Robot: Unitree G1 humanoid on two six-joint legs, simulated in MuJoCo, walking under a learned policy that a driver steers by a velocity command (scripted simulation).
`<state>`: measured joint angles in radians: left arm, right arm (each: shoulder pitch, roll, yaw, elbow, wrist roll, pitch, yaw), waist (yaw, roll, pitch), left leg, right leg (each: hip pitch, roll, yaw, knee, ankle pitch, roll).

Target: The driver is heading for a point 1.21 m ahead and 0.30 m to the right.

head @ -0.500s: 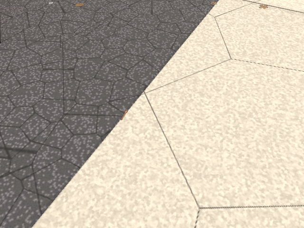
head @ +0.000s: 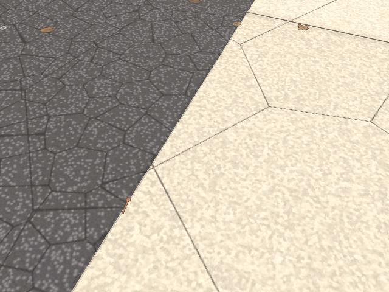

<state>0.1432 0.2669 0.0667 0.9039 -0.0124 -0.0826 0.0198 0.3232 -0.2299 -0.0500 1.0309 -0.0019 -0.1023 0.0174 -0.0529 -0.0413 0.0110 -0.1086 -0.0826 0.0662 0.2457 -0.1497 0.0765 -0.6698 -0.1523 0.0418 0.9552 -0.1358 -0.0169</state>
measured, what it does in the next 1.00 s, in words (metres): walks ahead: right foot, then left foot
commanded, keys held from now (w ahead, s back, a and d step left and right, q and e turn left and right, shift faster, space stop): w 0.98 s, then w+e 0.02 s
